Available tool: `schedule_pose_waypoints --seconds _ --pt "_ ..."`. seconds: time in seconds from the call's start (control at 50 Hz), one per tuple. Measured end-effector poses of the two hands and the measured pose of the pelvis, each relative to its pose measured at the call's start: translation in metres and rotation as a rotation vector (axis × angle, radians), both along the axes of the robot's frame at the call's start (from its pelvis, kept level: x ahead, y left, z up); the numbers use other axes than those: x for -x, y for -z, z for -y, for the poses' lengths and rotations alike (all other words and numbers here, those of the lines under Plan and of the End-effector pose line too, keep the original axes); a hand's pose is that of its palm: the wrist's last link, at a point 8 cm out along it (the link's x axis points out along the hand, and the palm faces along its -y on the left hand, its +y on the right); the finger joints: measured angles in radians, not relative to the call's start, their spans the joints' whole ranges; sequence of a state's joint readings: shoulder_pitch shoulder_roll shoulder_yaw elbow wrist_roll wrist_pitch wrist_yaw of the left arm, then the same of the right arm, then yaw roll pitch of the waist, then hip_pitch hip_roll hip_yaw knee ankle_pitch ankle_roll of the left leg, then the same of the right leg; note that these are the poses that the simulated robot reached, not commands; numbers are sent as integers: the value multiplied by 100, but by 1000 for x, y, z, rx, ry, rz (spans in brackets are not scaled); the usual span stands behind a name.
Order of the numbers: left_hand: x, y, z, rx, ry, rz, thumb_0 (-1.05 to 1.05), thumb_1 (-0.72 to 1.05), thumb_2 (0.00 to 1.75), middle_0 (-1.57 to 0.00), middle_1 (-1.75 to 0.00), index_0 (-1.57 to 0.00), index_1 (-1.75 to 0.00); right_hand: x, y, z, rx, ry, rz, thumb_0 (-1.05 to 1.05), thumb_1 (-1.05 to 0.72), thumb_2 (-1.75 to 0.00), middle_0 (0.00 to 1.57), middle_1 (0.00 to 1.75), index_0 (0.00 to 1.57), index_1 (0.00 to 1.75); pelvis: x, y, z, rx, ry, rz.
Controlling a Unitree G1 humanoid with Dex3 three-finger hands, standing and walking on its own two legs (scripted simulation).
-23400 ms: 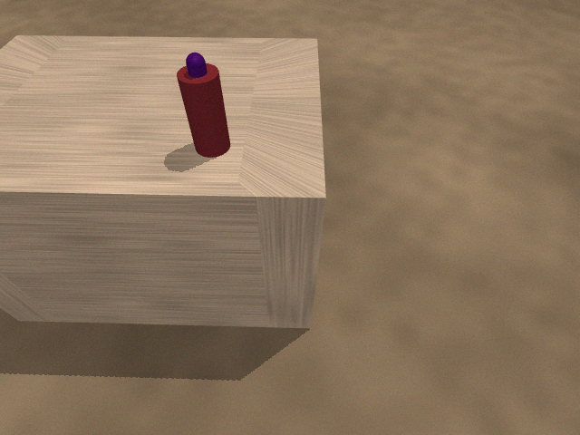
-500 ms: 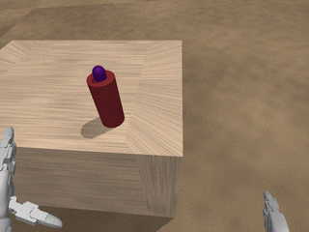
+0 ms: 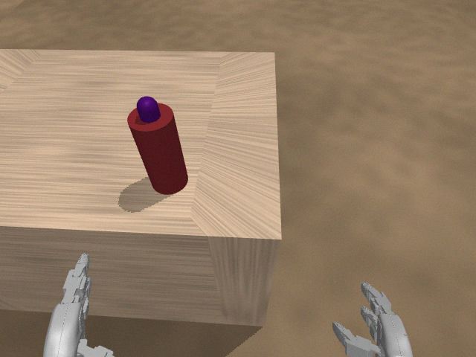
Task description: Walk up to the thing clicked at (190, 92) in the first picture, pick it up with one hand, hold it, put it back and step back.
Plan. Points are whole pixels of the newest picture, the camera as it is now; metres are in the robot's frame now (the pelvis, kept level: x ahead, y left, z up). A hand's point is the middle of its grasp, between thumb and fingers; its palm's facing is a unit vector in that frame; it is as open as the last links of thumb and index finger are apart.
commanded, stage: home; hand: left
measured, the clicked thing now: (159, 145) +0.50 +0.20 +0.06
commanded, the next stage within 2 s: none
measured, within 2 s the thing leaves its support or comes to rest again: neither
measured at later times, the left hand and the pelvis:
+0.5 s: hand (147, 321) +0.19 +0.19 -0.09, palm faces +0.09 -0.96 -0.25, open 17.5 cm; pelvis +0.02 +0.01 -0.01, yaw -1 degrees
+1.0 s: hand out of the picture +0.07 +0.27 -0.13, palm faces -0.05 -0.91 -0.41, open 17.4 cm; pelvis +0.00 +0.00 +0.01, yaw +0 degrees
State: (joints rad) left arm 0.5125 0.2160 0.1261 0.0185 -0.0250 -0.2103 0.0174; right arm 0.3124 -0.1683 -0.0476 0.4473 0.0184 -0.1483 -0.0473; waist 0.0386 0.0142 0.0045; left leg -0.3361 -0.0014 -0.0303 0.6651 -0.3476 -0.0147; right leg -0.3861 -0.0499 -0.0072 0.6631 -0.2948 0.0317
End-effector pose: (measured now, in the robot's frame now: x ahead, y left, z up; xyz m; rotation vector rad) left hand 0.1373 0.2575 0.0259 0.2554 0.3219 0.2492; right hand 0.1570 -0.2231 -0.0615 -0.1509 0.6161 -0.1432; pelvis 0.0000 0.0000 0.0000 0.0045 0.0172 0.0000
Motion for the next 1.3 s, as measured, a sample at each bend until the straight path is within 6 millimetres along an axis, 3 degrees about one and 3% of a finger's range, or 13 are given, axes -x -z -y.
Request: schedule_pose_waypoints --seconds 0.14,0.22,0.44,0.68,0.8,0.96,1.14,1.3 --pt "-8 61 25 117 44 -201 -1 -55 6 -5 -5 -5 -5 -3 -2 1 44 3 -25 0 -74 -82 19 27 18 27 -4 2 -2 5 -1 -27" --pt "-16 82 30 138 53 -275 -1 -55 5 -6 -5 -6 -5 -2 3 -1 56 -3 -53 0 -83 -86 19 28 19 28 -6 3 -3 11 3 -36" --pt "-33 86 21 92 29 -302 -1 -54 6 -5 -5 -5 -5 12 29 3 61 30 -183 1 -90 -90 20 30 20 30 -15 7 -9 27 9 -47" --pt "-32 93 22 52 64 -354 0 -55 5 -5 -5 -5 -5 8 34 5 75 -18 -203 1 -90 -90 20 30 20 30 -13 9 -8 21 8 -36" --pt "1 115 -12 -20 68 -549 0 -55 5 -6 -5 -6 -5 24 41 34 111 -25 -317 0 -90 -90 20 30 20 30 -10 8 -7 7 0 12" --pt "62 118 -49 -66 -27 -749 0 -54 5 -6 -5 -5 -5 71 41 69 146 28 -471 0 -90 -90 20 30 20 30 1 -4 -4 0 -5 55" --pt "108 120 -53 -37 -73 -888 0 -55 4 -5 -5 -5 -5 120 43 71 132 35 -625 0 -91 -90 20 30 20 30 13 -16 -2 -2 -8 75" --pt "123 123 -48 -11 -86 -941 0 -54 5 -5 -5 -5 -5 135 45 68 112 40 -666 0 -90 -90 20 30 20 30 17 -19 -1 -3 -5 78"
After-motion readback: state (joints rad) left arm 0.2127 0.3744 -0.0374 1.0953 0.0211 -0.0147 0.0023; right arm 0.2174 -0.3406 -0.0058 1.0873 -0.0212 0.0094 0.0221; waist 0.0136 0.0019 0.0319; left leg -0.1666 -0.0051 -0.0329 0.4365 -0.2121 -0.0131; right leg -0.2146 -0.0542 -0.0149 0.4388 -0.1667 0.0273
